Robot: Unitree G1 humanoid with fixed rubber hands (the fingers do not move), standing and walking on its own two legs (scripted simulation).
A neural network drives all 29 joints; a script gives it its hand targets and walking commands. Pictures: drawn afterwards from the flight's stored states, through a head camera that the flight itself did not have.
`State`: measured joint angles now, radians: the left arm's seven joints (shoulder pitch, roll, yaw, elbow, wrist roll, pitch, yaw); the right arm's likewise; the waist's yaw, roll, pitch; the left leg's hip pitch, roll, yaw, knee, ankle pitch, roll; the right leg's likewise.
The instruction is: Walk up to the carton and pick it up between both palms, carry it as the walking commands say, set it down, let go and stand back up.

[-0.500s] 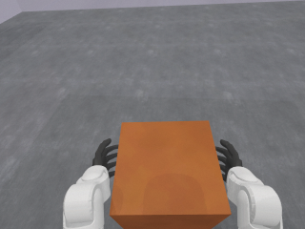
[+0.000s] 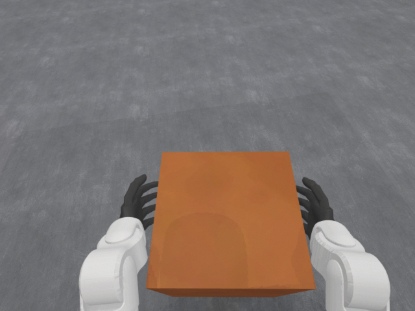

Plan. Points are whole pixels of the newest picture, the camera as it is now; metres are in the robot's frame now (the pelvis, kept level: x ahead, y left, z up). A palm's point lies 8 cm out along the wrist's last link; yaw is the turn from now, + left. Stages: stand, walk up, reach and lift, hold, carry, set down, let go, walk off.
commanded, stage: carry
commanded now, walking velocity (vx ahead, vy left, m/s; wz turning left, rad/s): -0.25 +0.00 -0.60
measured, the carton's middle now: (224, 232) +0.26 +0.01 +0.01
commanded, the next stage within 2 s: hold in 1.74 s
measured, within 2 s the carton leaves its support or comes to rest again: neither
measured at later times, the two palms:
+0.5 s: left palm (115, 268) +0.17 +0.17 +0.10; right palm (338, 296) +0.14 -0.13 +0.11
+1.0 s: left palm (128, 276) +0.16 +0.14 +0.11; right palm out of the picture +0.11 -0.16 +0.11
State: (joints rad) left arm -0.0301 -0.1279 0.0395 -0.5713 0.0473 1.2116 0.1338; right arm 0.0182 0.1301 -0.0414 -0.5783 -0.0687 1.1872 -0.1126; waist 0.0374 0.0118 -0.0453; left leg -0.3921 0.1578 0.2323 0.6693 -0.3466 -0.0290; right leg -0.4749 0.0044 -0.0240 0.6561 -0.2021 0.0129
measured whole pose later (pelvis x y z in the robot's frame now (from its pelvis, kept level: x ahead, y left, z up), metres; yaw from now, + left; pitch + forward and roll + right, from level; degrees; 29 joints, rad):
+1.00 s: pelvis -0.10 +0.03 +0.01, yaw -8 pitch +4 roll +0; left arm 0.00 -0.13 0.03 -0.52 0.04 1.20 0.14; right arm 0.02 0.13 -0.06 -0.56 -0.07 1.22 -0.12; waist -0.01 0.00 -0.12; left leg -0.31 0.06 0.15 0.57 -0.32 0.01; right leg -0.40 0.02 -0.01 0.55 -0.22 -0.02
